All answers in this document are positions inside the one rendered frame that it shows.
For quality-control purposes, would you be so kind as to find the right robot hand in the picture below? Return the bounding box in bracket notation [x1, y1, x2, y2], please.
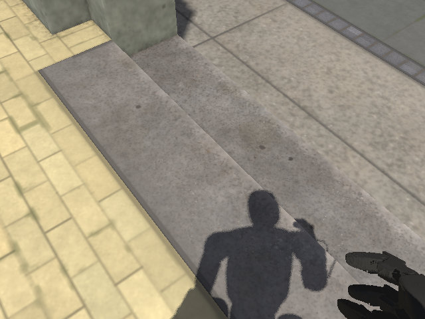
[337, 251, 425, 319]

